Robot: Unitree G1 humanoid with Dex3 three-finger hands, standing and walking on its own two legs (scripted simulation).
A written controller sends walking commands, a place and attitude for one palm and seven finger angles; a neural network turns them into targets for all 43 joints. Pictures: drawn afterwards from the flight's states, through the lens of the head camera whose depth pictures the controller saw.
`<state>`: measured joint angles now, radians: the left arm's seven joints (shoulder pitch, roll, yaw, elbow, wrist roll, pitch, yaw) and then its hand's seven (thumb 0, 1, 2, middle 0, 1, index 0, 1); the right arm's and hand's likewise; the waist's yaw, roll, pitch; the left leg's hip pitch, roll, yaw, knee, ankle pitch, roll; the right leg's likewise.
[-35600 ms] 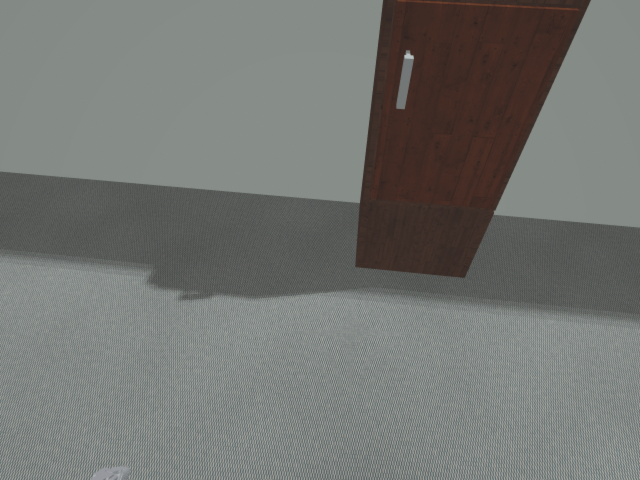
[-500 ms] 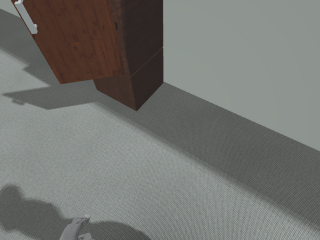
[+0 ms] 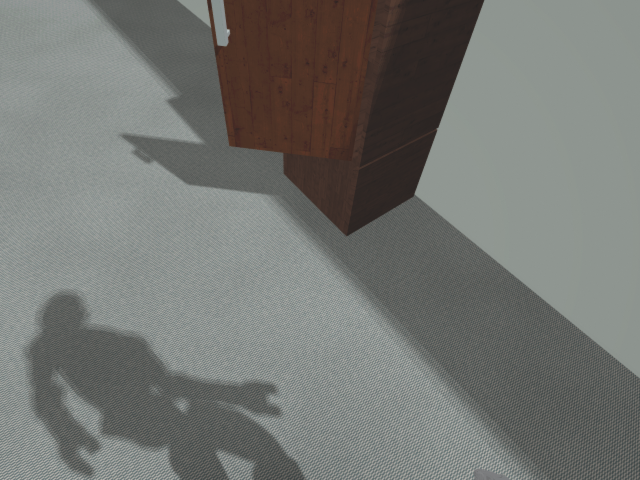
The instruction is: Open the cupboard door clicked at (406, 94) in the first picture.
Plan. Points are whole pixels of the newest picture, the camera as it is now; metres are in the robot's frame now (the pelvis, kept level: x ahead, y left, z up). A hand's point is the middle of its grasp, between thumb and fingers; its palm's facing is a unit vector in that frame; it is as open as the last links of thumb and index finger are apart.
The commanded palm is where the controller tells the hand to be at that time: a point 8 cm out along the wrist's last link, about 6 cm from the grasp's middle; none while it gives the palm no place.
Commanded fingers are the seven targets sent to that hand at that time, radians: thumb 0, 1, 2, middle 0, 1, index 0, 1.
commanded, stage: take the last steps up to it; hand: left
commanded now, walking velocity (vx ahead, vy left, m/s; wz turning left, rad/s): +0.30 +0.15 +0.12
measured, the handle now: (221, 12) +1.05 +0.35 +0.06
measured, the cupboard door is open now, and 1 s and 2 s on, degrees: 46 46 46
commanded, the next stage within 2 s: come to a stop and stand still in 1.16 s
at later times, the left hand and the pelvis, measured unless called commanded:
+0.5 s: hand (209, 376) +0.27 +0.20 -0.15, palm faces -0.02 -0.98 -0.18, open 7.4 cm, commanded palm none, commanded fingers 0.00 0.90 0.90 -0.20 -0.30 -0.20 -0.30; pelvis +0.15 +0.03 +0.00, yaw +1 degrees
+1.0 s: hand (193, 381) +0.26 +0.22 -0.15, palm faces +0.19 -0.97 -0.17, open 7.3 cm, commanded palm none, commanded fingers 0.00 0.90 0.90 -0.20 -0.30 -0.20 -0.30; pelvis +0.35 +0.07 +0.01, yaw +3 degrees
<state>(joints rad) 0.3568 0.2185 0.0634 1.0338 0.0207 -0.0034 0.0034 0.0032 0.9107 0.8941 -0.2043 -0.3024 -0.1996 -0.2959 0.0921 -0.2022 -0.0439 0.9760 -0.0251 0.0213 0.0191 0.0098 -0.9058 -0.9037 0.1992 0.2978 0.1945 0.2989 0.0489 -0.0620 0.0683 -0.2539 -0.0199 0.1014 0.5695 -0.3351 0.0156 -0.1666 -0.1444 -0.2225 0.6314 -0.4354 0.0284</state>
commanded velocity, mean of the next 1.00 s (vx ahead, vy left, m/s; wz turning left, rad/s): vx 0.29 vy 0.10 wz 0.01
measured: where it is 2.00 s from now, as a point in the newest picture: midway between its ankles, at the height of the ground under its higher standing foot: (290, 379)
